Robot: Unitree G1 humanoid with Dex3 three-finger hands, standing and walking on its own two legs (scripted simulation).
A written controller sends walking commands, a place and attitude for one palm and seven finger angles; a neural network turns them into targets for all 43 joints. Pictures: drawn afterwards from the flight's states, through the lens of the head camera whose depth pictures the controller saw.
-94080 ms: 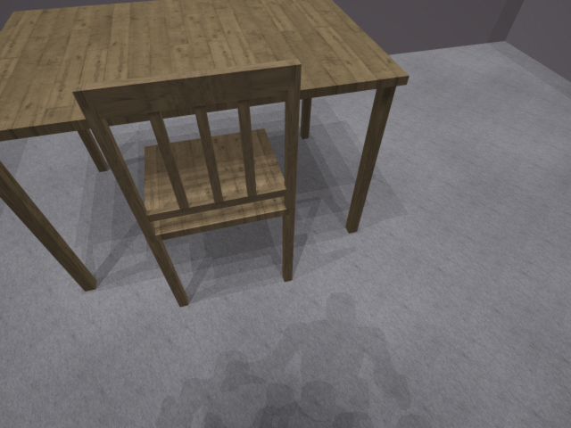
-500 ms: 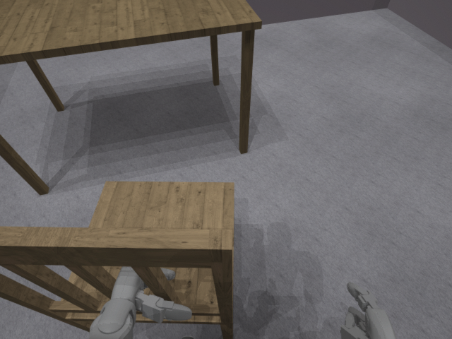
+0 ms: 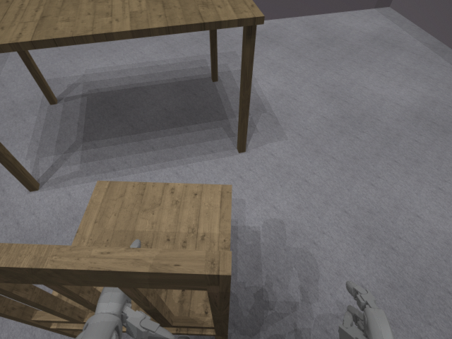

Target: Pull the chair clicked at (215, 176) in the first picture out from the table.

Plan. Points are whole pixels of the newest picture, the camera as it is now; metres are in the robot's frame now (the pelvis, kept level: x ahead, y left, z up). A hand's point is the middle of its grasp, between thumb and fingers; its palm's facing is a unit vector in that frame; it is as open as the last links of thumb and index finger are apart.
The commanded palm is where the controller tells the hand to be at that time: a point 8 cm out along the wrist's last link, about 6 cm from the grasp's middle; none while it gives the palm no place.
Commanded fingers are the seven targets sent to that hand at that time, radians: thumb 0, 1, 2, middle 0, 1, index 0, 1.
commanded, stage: draw the fingers out of the gap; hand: left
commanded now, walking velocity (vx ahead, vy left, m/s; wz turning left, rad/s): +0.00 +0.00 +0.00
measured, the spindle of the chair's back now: (96, 302) +0.20 +0.22 -0.03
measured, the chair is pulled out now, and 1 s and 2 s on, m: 0.69 0.69 0.67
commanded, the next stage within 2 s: draw the hand back to the body in 0.68 s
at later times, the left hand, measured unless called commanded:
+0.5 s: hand out of the picture +0.12 +0.14 -0.03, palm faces -0.04 -0.99 -0.12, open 17.5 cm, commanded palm +0.10 +0.19 -0.01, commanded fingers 0.00 -0.55 0.20 0.00 0.00 0.00 0.00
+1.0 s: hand out of the picture +0.10 +0.14 +0.01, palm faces +0.05 -1.00 +0.00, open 17.3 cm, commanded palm +0.06 +0.21 +0.03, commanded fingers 0.00 -0.55 0.20 0.00 0.00 0.00 0.00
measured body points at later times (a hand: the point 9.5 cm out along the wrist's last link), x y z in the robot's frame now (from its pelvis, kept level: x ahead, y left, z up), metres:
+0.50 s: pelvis -0.02 +0.01 -0.02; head +0.01 +0.01 +0.43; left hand +0.12 +0.19 -0.02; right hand +0.16 -0.23 -0.08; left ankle -0.01 +0.14 -0.68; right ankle -0.05 -0.12 -0.68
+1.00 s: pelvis -0.03 +0.01 -0.03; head +0.01 +0.02 +0.42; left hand +0.09 +0.20 +0.01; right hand +0.16 -0.22 -0.09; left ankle -0.01 +0.14 -0.68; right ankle -0.05 -0.12 -0.68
